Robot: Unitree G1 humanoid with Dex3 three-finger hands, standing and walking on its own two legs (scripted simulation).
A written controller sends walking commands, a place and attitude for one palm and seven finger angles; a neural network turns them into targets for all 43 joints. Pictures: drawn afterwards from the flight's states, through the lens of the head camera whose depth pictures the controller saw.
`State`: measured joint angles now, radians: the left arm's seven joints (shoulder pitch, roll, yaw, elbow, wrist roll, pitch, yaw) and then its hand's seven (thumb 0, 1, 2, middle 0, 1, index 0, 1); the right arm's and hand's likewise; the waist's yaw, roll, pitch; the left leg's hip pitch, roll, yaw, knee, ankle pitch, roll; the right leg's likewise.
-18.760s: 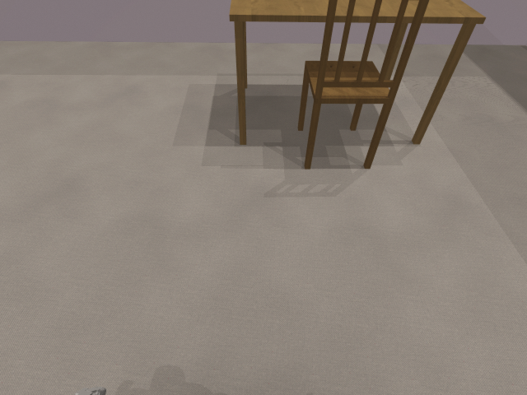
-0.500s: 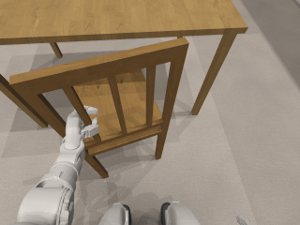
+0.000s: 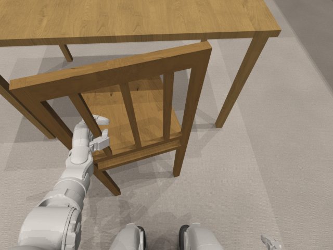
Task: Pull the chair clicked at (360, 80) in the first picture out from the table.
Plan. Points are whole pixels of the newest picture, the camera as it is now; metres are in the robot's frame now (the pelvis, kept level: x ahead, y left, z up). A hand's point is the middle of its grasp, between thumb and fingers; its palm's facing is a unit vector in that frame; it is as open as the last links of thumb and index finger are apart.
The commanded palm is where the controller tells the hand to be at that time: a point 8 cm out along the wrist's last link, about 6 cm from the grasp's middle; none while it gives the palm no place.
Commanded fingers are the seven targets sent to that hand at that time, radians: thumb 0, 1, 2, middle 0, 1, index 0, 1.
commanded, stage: step backward, pulling the chair out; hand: left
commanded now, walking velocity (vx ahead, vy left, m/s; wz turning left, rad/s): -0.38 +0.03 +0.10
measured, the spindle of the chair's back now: (132, 120) +0.45 +0.09 -0.03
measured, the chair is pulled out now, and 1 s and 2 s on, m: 0.13 0.13 0.19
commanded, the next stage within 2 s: stop walking, hand still on the chair in 0.96 s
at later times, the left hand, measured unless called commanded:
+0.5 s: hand (104, 138) +0.40 +0.17 -0.05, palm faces +0.14 -0.97 -0.21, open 5.2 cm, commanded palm +0.39 +0.22 -0.04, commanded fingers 0.00 0.90 0.90 -0.50 -1.45 -0.50 -1.45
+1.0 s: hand (104, 139) +0.39 +0.17 -0.05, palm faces +0.14 -0.97 -0.21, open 5.2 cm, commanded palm +0.39 +0.22 -0.04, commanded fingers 0.00 0.90 0.90 -0.50 -1.45 -0.50 -1.45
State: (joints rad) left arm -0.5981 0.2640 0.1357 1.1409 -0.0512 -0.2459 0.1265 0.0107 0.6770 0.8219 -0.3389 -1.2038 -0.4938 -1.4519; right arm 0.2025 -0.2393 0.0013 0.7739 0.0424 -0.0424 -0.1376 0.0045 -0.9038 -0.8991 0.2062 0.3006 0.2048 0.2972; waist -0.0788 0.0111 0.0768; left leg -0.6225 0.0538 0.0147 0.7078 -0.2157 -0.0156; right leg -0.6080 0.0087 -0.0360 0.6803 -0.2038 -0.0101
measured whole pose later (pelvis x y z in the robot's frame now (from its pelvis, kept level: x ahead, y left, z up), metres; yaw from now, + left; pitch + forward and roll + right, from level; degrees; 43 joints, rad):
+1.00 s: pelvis +0.00 +0.00 +0.00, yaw +1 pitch +4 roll -1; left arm -0.62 0.25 0.13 1.13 -0.06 -0.23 0.14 0.02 0.68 0.81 -0.32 -1.22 -0.49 -1.45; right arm 0.20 -0.27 -0.01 0.79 0.04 -0.07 -0.13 0.00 -0.90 -0.90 0.21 0.30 0.20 0.30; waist -0.08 0.01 0.16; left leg -0.55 0.03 -0.01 0.67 -0.19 -0.02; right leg -0.53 0.00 -0.05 0.65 -0.20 -0.01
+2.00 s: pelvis +0.08 +0.00 +0.03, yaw +1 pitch -1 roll -1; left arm -0.06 0.13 0.01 0.72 -0.06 -0.11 0.12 0.06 0.70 0.78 -0.25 -1.19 -0.49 -1.45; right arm 0.19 -0.22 0.02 0.69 0.02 0.03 -0.11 0.01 -0.90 -0.90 0.20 0.30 0.20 0.30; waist -0.01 0.04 0.05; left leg -0.22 0.04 0.01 0.48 -0.24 -0.02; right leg -0.20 0.00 -0.04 0.45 -0.24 -0.01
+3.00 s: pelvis +0.08 +0.00 -0.02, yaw +2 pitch +10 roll +0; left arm 0.17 0.17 0.02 0.15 -0.08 0.18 0.10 -0.01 -0.54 0.20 -0.04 -0.12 -0.04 -0.12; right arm 0.24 -0.25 0.02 0.54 0.03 -0.06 -0.06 0.01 -0.90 -0.90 0.20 0.30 0.20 0.30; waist -0.05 0.04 -0.11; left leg -0.64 0.02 -0.02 0.89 -0.44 -0.02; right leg -0.62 -0.02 -0.06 0.89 -0.45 -0.01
